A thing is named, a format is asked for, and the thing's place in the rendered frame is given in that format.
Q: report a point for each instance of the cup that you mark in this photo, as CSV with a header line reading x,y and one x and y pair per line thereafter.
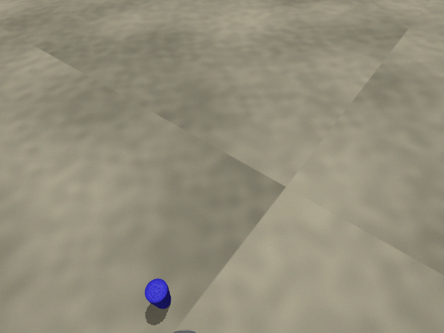
x,y
157,293

